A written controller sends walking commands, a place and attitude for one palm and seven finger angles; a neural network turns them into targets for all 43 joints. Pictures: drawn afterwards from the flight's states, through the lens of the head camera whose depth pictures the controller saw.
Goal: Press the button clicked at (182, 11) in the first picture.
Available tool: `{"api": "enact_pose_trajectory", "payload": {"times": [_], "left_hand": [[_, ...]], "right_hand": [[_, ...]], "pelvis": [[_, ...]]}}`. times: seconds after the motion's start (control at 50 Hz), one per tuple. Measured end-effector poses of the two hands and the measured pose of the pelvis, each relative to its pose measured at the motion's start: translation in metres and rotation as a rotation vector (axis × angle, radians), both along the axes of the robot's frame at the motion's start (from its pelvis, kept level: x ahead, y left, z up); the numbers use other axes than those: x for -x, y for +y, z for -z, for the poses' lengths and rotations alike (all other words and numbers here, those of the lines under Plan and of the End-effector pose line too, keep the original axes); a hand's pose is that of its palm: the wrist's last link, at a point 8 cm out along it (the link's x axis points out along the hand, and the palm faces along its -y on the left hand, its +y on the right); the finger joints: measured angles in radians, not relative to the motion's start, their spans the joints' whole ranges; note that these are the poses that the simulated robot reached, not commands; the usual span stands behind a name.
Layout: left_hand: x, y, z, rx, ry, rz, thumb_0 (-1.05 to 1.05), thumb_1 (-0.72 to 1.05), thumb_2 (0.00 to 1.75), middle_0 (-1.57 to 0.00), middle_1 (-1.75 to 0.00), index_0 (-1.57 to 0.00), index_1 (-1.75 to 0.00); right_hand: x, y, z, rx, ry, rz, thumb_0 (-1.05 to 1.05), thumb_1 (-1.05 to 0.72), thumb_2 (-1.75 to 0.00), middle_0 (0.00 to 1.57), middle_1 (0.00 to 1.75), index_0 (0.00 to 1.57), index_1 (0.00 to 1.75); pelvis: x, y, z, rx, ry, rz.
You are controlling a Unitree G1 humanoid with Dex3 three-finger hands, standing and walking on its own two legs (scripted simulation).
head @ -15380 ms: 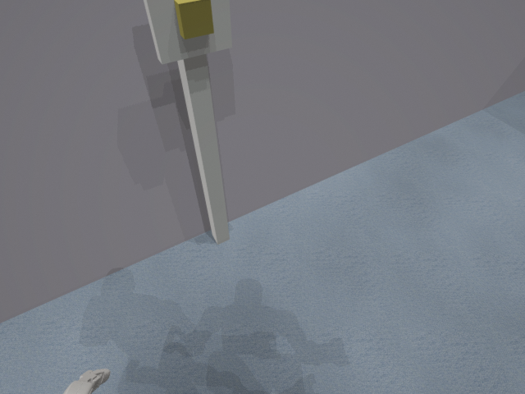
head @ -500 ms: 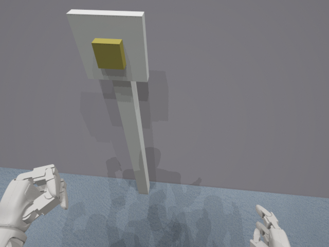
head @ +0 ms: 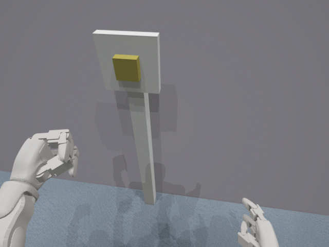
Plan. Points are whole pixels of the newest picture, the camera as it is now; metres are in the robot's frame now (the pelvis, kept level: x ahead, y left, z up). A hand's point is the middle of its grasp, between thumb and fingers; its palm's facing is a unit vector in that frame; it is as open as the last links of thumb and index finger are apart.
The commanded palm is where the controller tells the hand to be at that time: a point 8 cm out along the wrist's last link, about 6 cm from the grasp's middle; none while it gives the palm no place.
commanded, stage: raise the hand and make a fist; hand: left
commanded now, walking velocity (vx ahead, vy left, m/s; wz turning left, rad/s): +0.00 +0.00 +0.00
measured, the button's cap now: (127, 67) +0.54 +0.17 +0.20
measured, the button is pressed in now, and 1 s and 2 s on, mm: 0 0 0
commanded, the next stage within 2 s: aim a knuckle at the button in 0.56 s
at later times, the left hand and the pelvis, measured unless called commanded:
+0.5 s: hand (76, 153) +0.22 +0.19 +0.19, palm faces +0.02 -1.00 -0.09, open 3.1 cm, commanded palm +0.19 +0.24 +0.21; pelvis -0.01 -0.02 +0.00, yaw +0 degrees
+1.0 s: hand (99, 129) +0.30 +0.18 +0.19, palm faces -0.01 -1.00 -0.06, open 3.1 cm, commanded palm +0.26 +0.23 +0.20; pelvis +0.00 -0.02 +0.01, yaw +0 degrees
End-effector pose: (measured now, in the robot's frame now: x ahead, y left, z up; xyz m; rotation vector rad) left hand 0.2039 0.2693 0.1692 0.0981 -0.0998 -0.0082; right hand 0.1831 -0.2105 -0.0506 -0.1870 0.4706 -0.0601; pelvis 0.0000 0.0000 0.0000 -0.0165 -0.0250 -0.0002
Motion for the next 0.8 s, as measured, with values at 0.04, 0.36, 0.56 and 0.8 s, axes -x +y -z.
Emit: {"api": "enact_pose_trajectory", "payload": {"times": [0.04, 0.36, 0.56, 0.8], "left_hand": [[0.000, -0.001, -0.011, -0.007, -0.030, -0.003, 0.02, 0.90, 0.90, -1.30, -1.50, -1.30, -1.50], [-0.003, -0.014, -0.027, 0.020, 0.030, -0.011, 0.02, 0.90, 0.90, -1.30, -1.50, -1.30, -1.50], [0.001, -0.023, -0.031, -0.004, -0.013, -0.026, 0.02, 0.90, 0.90, -1.30, -1.50, -1.30, -1.50], [-0.019, -0.031, -0.024, 0.029, 0.013, -0.005, 0.02, 0.90, 0.90, -1.30, -1.50, -1.30, -1.50]], "right_hand": [[0.000, -0.001, -0.001, -0.001, -0.002, -0.002, 0.01, -0.90, -0.90, 0.20, 0.30, 0.20, 0.30], [-0.003, -0.013, -0.006, -0.022, -0.012, 0.001, 0.01, -0.90, -0.90, 0.20, 0.30, 0.20, 0.30], [-0.004, -0.021, -0.005, -0.010, -0.010, -0.002, 0.01, -0.90, -0.90, 0.20, 0.30, 0.20, 0.30], [-0.003, -0.026, 0.003, -0.013, 0.013, 0.019, 0.01, -0.90, -0.90, 0.20, 0.30, 0.20, 0.30]], "pelvis": [[0.001, -0.001, -0.001, -0.001, -0.009, -0.001], [0.007, -0.012, -0.005, -0.012, -0.040, 0.000], [0.007, -0.019, -0.005, -0.012, -0.052, -0.004], [0.003, -0.020, -0.004, -0.014, -0.042, -0.005]]}}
